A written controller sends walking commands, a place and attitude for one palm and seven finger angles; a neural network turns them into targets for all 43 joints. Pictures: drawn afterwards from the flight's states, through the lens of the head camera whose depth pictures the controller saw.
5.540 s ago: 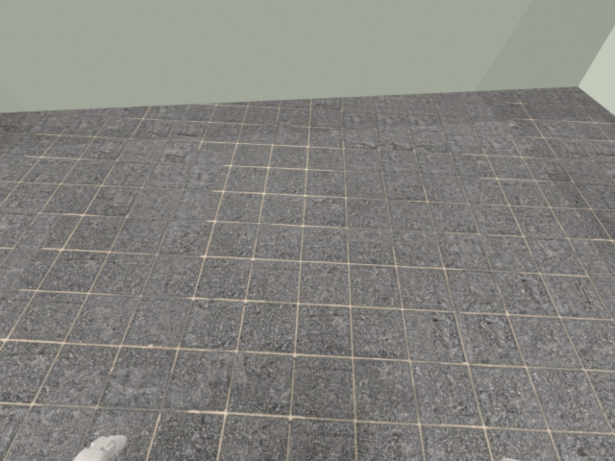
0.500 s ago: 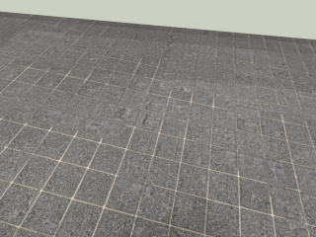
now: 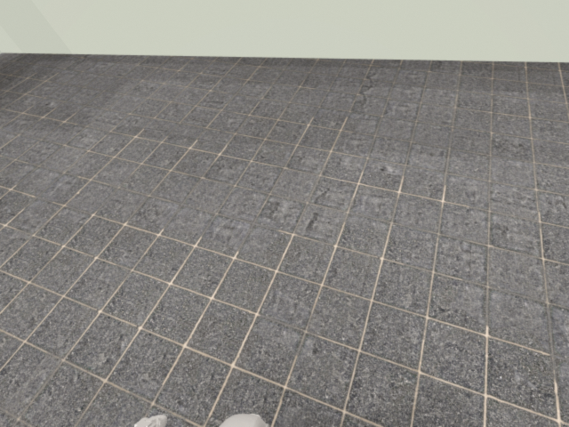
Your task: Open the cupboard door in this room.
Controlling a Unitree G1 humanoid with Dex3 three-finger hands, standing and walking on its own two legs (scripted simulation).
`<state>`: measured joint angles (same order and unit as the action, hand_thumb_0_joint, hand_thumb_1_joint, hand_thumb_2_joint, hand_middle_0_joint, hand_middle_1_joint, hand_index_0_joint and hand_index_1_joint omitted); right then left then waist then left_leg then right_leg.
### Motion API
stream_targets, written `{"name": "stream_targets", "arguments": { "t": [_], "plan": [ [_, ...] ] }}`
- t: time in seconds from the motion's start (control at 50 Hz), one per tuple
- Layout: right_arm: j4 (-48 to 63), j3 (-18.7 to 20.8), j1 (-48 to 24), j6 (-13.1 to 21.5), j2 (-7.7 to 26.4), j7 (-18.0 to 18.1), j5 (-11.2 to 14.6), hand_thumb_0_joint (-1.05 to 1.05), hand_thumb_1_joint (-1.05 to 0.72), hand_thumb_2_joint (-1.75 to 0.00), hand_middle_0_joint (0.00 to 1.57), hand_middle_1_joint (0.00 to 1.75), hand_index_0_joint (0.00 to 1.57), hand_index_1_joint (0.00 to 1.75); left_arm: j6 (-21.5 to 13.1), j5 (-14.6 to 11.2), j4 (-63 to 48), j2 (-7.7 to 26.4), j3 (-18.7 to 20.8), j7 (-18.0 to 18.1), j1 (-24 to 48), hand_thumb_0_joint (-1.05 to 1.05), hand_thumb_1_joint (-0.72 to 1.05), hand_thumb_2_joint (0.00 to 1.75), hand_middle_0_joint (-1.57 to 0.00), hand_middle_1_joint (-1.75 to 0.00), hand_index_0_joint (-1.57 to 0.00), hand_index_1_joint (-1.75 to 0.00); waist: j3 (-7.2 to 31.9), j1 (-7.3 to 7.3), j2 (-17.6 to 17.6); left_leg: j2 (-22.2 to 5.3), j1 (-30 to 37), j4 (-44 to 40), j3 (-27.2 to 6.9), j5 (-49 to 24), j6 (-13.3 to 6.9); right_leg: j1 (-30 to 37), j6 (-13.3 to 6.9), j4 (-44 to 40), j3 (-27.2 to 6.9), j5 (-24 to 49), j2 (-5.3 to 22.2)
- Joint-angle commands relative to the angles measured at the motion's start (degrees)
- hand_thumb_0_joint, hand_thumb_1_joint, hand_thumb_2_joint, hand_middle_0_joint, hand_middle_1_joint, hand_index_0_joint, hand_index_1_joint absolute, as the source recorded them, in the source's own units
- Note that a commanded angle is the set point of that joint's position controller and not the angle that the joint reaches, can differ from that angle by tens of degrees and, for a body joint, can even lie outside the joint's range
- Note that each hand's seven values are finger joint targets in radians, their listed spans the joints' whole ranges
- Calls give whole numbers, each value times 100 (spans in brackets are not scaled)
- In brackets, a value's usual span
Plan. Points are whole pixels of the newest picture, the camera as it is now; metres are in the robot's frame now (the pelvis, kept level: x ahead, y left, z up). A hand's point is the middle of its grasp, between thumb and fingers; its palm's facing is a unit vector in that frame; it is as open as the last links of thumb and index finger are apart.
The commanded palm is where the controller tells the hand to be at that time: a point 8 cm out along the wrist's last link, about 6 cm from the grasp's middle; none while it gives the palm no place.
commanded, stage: turn or walk to find it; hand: left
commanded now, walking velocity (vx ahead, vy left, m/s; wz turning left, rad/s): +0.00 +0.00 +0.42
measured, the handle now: out of the picture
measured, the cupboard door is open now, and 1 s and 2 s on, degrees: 0 0 0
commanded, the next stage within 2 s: none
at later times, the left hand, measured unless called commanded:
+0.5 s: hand out of the picture -0.05 +0.25 -0.18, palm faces +0.27 -0.93 -0.24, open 7.4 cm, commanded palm none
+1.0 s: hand out of the picture -0.06 +0.18 -0.14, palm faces +0.43 -0.86 -0.28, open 7.4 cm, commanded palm none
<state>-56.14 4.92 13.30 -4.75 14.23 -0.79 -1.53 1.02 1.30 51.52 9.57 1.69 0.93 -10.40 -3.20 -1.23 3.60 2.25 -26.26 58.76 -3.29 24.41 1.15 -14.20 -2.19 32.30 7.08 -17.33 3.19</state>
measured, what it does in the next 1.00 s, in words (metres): steps on the spot, turning left: left foot, then right foot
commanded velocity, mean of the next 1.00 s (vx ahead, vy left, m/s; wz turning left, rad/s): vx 0.00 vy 0.00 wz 0.42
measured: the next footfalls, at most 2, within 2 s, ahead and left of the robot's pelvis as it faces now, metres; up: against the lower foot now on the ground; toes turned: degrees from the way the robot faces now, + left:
left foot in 0.36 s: -0.02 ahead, +0.15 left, +0.00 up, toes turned +16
right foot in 0.78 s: +0.05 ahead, -0.09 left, +0.00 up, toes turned +15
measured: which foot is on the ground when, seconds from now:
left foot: up 0.00-0.34, down 0.36-0.78, up 0.80-1.00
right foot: down 0.00-0.36, up 0.38-0.76, down 0.78-1.00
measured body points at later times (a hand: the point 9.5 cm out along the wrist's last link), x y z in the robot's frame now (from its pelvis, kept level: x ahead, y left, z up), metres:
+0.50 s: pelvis -0.03 +0.03 +0.00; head -0.01 +0.06 +0.45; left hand -0.06 +0.30 -0.16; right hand +0.11 -0.18 -0.13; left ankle -0.06 +0.14 -0.74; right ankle -0.02 -0.10 -0.67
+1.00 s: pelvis -0.04 -0.03 +0.01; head -0.02 -0.05 +0.45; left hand -0.08 +0.22 -0.12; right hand +0.10 -0.25 -0.16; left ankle -0.14 +0.11 -0.64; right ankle +0.01 -0.10 -0.74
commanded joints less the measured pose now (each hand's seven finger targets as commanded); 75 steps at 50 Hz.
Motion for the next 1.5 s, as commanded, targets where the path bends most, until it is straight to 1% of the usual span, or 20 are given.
{"name": "stream_targets", "arguments": {
  "t": [0.0, 0.2, 0.3, 0.32, 0.34, 0.36, 0.48, 0.64, 0.72, 0.74, 0.76, 0.78, 0.88, 1.12, 1.2, 1.22, 1.26, 1.28, 1.38, 1.48],
  "plan": [
    [285, 105, 174, 125, 353, -31, -2, 0, -90, -90, 20, 30, 20, 30, -172, -22, -414, 978, 272, 107, 188, 0, 90, 90, -20, -30, -20, -30, 2, -33, -1100, -331, -498, 1204, 44, -542, 184, 54, -284, -1704, -872, 640, 1368],
    [379, -55, -431, 209, 156, 3, 73, 0, -90, -90, 20, 30, 20, 30, -139, 57, 15, 1301, 390, 122, -629, 0, 90, 90, -20, -30, -20, -30, 430, 432, -1324, -499, 42, -1128, 603, 242, 285, 1062, -642, -1135, -543, 2310, 1805],
    [239, -74, 151, 330, 222, 43, 94, 0, -90, -90, 20, 30, 20, 30, -67, -12, 119, 1333, 416, 86, -448, 0, 90, 90, -20, -30, -20, -30, 739, 106, -1160, -384, 1507, -3195, 890, -1117, 118, 567, -150, -202, 10, 2364, 1627],
    [206, -25, 339, 381, 479, 44, 78, 0, -90, -90, 20, 30, 20, 30, -27, -62, 67, 1168, 382, 71, -465, 0, 90, 90, -20, -30, -20, -30, 833, -23, -462, -735, 2161, -3701, 427, -1796, -22, -30, 131, 487, 230, 1651, 1348],
    [252, 87, 456, 415, 991, 64, 35, 0, -90, -90, 20, 30, 20, 30, 8, -91, -97, 803, 305, 37, -422, 0, 90, 90, -20, -30, -20, -30, 767, -94, 1149, -2019, 2702, -3966, -1286, -3329, -550, -1415, 545, 1566, 449, -645, 600],
    [192, 139, 653, 365, 1235, 110, 29, 0, -90, -90, 20, 30, 20, 30, 65, -38, -261, 700, 229, 52, -61, 0, 90, 90, -20, -30, -20, -30, 606, -250, 1287, -2585, 2328, -4054, -1624, -4275, -1104, -1650, 599, 2423, 16, -1961, 361],
    [408, -32, -229, 434, 779, 218, 26, 0, -90, -90, 20, 30, 20, 30, 109, -33, 44, 799, 301, -32, -172, 0, 90, 90, -20, -30, -20, -30, 204, 107, 581, -1557, 1738, -4011, -625, -3559, -915, -1579, 644, 3067, -483, -635, 302],
    [446, 82, -12, 380, 883, 180, -6, 0, -90, -90, 20, 30, 20, 30, 42, -86, -195, 669, 228, 19, 112, 0, 90, 90, -20, -30, -20, -30, 541, -79, 484, -1584, 2030, -3661, -1122, -4008, -1099, -964, 667, 1298, -447, -928, 34],
    [557, 106, -317, 344, 825, 138, 35, 0, -90, -90, 20, 30, 20, 30, -49, -96, -64, 760, 267, 37, -549, 0, 90, 90, -20, -30, -20, -30, 672, 271, 447, -1177, 1126, -3208, -1101, -3144, -725, 447, 598, -546, -322, 440, -75],
    [592, 91, -316, 347, 636, 106, 84, 0, -90, -90, 20, 30, 20, 30, -110, -52, -18, 1036, 316, 63, -762, 0, 90, 90, -20, -30, -20, -30, 757, 364, -171, -825, 496, -2723, -841, -2189, -420, 1204, 493, -1140, -751, 837, 381],
    [730, 10, -235, 350, 187, 77, 113, 0, -90, -90, 20, 30, 20, 30, -162, 45, -18, 1574, 433, 117, -853, 0, 90, 90, -20, -30, -20, -30, 736, 394, -1860, 10, -622, -1480, 32, -131, -3, 1740, -26, -1475, -2288, 1373, 1872],
    [825, 68, -481, 289, 389, 93, 69, 0, -90, -90, 20, 30, 20, 30, -133, 11, -108, 1737, 428, 114, -865, 0, 90, 90, -20, -30, -20, -30, 595, 522, -1951, -5, -563, -311, -41, 1008, 39, 872, -604, -1626, -2644, 1658, 2549],
    [295, 114, 91, 118, 363, -36, 1, 0, -90, -90, 20, 30, 20, 30, -164, -21, -379, 1030, 268, 107, 211, 0, 90, 90, -20, -30, -20, -30, -14, -46, -1087, -320, -407, 1220, -7, -449, 145, -88, -275, -1730, -1002, 511, 1403],
    [386, -59, -445, 215, 196, -3, 86, 0, -90, -90, 20, 30, 20, 30, -127, 61, 35, 1350, 384, 115, -647, 0, 90, 90, -20, -30, -20, -30, 488, 452, -1354, -469, 154, -1256, 614, 294, 248, 1040, -647, -1222, -615, 1938, 1822],
    [260, -82, 93, 311, 188, 46, 105, 0, -90, -90, 20, 30, 20, 30, -79, 18, 137, 1380, 418, 94, -458, 0, 90, 90, -20, -30, -20, -30, 728, 148, -1301, -392, 1226, -2832, 851, -606, 132, 684, -321, -521, -200, 2163, 1754],
    [202, -60, 268, 348, 312, 40, 98, 0, -90, -90, 20, 30, 20, 30, -39, -33, 129, 1282, 394, 78, -437, 0, 90, 90, -20, -30, -20, -30, 764, 31, -880, -461, 1874, -3489, 737, -1312, 54, 168, -34, -94, 41, 1666, 1572],
    [250, 122, 507, 387, 1178, 95, 37, 0, -90, -90, 20, 30, 20, 30, 54, -62, -199, 663, 243, 36, -250, 0, 90, 90, -20, -30, -20, -30, 486, -156, 1656, -2447, 2395, -4297, -1759, -3351, -833, -1896, 642, 1977, 269, -1775, 401],
    [207, 121, 528, 334, 1225, 115, 15, 0, -90, -90, 20, 30, 20, 30, 121, -26, -244, 820, 246, 50, 37, 0, 90, 90, -20, -30, -20, -30, 360, -238, 960, -2629, 1830, -4268, -1536, -3115, -1158, -1625, 544, 2604, -209, -1736, 428],
    [399, -47, -320, 421, 760, 208, 36, 0, -90, -90, 20, 30, 20, 30, 136, -16, 106, 835, 315, -43, -205, 0, 90, 90, -20, -30, -20, -30, 14, 142, 504, -1549, 1471, -4254, -664, -2636, -846, -1656, 625, 3181, -488, -453, 322],
    [361, 4, 100, 452, 742, 212, 48, 0, -90, -90, 20, 30, 20, 30, 106, -39, 9, 792, 298, -6, -41, 0, 90, 90, -20, -30, -20, -30, 419, -14, 353, -1560, 2134, -4099, -937, -3270, -985, -1686, 732, 2777, -587, -508, 244]
  ]
}}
